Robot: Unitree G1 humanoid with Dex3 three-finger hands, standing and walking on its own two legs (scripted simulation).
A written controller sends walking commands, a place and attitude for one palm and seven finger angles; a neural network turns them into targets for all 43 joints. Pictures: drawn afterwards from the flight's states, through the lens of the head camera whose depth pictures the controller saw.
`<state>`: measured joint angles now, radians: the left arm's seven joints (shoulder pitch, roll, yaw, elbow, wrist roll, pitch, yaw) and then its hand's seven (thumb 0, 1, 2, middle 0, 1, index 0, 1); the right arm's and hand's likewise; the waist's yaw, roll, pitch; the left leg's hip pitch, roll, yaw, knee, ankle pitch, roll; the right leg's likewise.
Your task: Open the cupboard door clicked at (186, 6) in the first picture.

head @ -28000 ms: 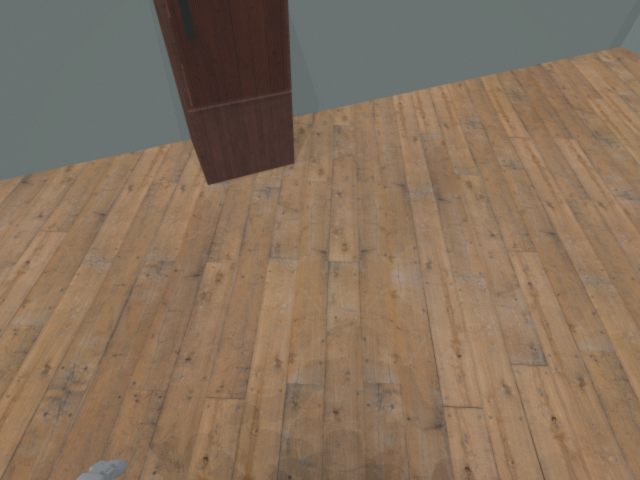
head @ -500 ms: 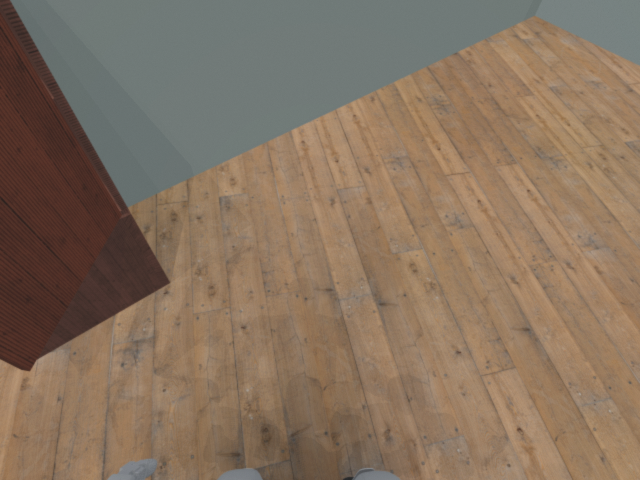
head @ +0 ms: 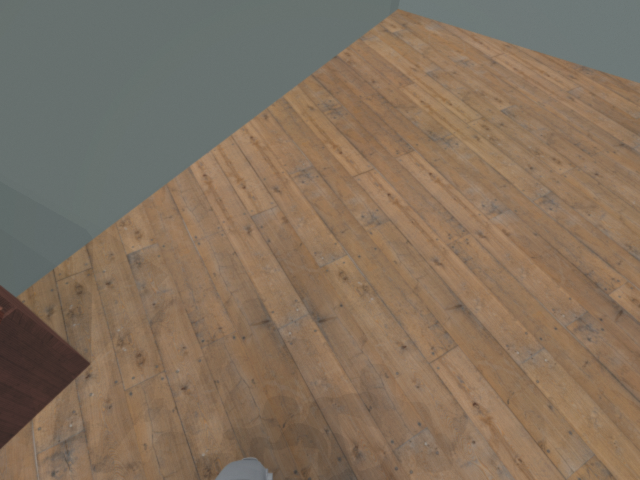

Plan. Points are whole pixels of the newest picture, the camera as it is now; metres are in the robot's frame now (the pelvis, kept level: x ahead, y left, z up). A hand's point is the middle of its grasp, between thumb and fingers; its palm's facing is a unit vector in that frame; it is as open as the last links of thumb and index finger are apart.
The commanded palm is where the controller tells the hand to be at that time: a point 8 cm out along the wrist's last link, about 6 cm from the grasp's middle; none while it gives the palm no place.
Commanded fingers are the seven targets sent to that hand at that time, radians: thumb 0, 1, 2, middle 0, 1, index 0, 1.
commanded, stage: walk to a spot facing it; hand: left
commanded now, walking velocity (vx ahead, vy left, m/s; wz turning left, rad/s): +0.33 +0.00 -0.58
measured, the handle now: out of the picture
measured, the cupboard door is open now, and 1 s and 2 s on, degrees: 42 42 42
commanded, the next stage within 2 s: turn to face it in 0.94 s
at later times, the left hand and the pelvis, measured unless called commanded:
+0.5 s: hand (289, 310) +0.40 +0.08 -0.16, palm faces -0.32 -0.92 -0.23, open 7.4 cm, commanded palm none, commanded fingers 0.00 0.90 0.90 -0.20 -0.30 -0.20 -0.30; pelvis +0.19 -0.06 -0.02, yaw -16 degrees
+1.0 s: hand (326, 250) +0.54 +0.02 -0.17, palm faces -0.42 -0.89 -0.18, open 7.4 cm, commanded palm none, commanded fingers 0.00 0.90 0.90 -0.20 -0.30 -0.20 -0.30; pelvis +0.41 -0.13 +0.00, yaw -28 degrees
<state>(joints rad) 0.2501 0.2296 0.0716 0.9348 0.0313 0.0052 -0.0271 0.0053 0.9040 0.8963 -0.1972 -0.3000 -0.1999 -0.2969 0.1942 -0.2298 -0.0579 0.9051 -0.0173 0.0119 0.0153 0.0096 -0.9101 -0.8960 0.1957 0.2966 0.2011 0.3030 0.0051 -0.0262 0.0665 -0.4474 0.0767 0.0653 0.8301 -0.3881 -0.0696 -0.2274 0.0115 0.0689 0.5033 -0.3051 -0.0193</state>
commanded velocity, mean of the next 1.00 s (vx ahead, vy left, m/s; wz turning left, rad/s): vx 0.33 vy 0.00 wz -0.40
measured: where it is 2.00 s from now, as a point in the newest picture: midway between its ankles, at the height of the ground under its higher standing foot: (410, 359)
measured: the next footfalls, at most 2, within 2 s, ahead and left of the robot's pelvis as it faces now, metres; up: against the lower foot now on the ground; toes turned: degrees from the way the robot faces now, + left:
left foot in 0.08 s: +0.10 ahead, +0.14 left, +0.00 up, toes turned +1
right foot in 0.44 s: +0.25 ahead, -0.17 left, +0.00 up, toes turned -22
